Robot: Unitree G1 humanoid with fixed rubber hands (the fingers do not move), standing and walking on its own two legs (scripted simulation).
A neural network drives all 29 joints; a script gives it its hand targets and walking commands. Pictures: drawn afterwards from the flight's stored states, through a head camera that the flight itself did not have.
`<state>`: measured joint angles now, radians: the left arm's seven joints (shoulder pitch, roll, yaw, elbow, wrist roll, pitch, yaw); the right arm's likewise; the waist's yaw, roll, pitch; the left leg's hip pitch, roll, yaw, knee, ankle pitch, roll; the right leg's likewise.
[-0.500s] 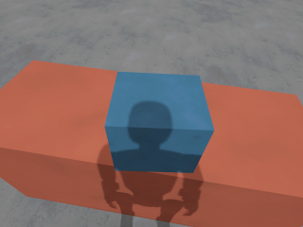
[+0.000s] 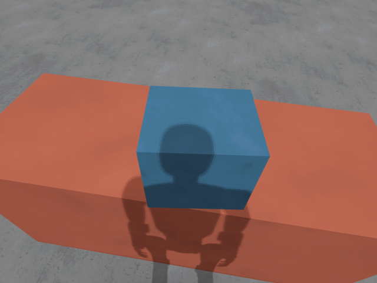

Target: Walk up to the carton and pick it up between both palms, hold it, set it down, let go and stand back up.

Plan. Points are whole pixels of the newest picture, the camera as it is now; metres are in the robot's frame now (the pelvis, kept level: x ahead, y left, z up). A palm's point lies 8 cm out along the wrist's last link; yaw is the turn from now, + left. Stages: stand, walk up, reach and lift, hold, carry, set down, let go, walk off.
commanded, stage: stand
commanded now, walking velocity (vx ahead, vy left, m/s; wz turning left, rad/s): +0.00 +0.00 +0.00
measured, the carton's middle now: (198, 149) +0.46 -0.01 -0.01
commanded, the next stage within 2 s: reach and lift in 0.30 s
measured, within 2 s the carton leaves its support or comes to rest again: neither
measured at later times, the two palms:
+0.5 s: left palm out of the picture +0.14 +0.24 -0.16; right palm out of the picture +0.14 -0.22 -0.15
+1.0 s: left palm out of the picture +0.13 +0.23 -0.10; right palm out of the picture +0.13 -0.22 -0.12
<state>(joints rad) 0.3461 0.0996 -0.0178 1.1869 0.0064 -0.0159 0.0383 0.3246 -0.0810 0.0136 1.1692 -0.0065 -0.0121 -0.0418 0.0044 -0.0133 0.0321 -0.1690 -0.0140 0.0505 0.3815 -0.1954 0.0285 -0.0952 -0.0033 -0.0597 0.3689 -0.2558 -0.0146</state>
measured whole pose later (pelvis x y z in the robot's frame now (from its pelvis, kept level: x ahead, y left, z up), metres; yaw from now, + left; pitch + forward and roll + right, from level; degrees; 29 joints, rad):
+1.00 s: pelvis -0.05 -0.02 -0.03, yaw -2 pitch +7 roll +0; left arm 0.08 0.31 0.06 0.35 -0.16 0.57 -0.06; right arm 0.12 -0.17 0.06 0.39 0.17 0.32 0.00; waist 0.01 -0.01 0.04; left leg -0.53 0.05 0.07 0.65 -0.24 -0.01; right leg -0.48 0.04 -0.05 0.68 -0.32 -0.06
